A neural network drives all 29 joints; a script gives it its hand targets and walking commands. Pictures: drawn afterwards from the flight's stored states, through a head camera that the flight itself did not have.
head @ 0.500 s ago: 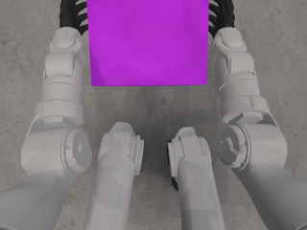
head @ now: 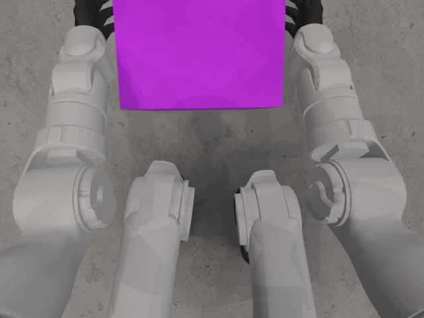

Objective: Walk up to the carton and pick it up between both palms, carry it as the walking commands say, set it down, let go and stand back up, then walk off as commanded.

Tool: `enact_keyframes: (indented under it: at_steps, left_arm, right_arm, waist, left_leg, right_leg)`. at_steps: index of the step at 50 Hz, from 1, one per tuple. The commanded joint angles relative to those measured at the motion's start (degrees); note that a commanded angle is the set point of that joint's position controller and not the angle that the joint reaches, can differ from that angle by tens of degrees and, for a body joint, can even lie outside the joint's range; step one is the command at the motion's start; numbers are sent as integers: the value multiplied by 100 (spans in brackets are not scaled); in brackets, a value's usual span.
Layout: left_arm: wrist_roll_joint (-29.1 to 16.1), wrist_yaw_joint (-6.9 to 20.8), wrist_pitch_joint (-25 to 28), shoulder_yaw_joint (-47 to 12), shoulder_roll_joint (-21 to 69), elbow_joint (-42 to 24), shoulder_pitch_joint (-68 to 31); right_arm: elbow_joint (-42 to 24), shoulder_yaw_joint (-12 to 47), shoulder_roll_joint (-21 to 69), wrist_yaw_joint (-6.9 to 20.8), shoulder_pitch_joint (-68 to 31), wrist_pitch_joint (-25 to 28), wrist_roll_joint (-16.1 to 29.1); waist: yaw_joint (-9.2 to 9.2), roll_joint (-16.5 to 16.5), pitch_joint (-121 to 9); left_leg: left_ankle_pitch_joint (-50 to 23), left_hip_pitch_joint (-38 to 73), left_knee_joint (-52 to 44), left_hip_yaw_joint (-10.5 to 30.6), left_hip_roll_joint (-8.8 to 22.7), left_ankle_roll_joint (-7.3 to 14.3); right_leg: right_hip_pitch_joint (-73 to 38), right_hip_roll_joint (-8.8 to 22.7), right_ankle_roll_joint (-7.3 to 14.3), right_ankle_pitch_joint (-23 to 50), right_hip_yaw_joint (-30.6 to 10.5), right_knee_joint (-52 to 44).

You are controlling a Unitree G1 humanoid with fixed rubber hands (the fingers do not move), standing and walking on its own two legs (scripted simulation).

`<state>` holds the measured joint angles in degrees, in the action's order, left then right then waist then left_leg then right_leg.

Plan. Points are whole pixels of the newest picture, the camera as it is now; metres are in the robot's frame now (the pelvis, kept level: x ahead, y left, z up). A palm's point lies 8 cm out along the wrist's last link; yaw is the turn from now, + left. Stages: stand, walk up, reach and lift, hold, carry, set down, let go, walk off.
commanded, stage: set down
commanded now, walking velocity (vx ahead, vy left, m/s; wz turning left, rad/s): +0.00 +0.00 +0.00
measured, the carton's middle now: (200, 35) +0.54 +0.06 -0.22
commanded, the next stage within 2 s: none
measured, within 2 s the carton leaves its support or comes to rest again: rests again in 0.58 s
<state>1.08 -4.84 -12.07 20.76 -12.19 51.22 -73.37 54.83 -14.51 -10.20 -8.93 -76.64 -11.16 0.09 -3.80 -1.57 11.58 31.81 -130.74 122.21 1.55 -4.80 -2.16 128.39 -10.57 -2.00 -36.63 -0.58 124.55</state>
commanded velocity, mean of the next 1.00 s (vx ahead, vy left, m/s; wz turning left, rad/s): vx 0.00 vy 0.00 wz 0.00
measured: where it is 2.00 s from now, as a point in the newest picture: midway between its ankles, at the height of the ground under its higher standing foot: (208, 231)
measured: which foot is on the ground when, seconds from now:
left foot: down 0.00-1.00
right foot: down 0.00-1.00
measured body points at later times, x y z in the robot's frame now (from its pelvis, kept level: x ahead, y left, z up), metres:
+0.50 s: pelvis +0.00 +0.00 -0.01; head +0.35 +0.02 +0.26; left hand +0.52 +0.21 -0.18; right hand +0.55 -0.11 -0.18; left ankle +0.11 +0.12 -0.35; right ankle +0.09 -0.10 -0.35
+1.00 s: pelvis -0.01 +0.00 -0.02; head +0.35 +0.02 +0.25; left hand +0.51 +0.21 -0.19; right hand +0.55 -0.11 -0.19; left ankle +0.11 +0.12 -0.35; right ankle +0.09 -0.10 -0.35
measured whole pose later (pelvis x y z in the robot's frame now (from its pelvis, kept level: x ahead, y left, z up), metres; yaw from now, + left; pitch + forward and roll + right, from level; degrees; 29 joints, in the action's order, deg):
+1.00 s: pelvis -0.01 +0.00 -0.02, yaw +0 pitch +36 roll +0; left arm -0.3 -2.6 -9.3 18.7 -14.1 57.3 -76.5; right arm 60.6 -13.7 -13.0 -6.9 -80.0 -8.8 0.5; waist -3.9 -1.8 19.0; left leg 32.2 -129.5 126.1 -0.3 -2.4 -0.5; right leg 127.4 -8.1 -0.9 -36.8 0.4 128.6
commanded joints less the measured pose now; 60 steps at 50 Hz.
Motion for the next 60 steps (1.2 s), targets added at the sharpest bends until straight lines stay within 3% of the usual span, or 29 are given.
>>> enact_keyframes:
  at_steps: [1, 14, 34, 60]
  left_arm:
    - [-520, 1619, 92, -2227, 4925, -497, -3407]
    - [-464, 1617, 171, -2041, 4737, -262, -3557]
    - [-640, 1547, 361, -2193, 4559, -276, -3532]
    - [-347, 1652, 309, -1709, 4117, 221, -3284]
  right_arm:
    - [-576, 1943, 5221, 1359, -3283, 154, 384]
    - [-454, 1795, 5006, 1441, -3504, 216, 350]
    - [-357, 1894, 4843, 1519, -3373, 361, 491]
    - [116, 1479, 4305, 1645, -3224, 306, 244]
  waist:
    - [-239, -220, -6274]
    - [-271, -224, -5802]
    - [-257, -209, -5536]
    - [-266, -254, -4438]
  left_leg:
    - [-2265, 3391, -645, -451, -120, 142]
    - [-2043, 3260, -603, -390, -79, 187]
    - [-2318, 3309, -392, -291, -60, 201]
    - [-1614, 2867, -337, -256, 25, 294]
  right_leg:
    - [-2599, 57, 154, 2036, 236, -1085]
    - [-2354, 105, 197, 1763, 226, -976]
    - [-2180, 137, 236, 1999, 152, -732]
    - [-1834, 229, 262, 1347, 97, -704]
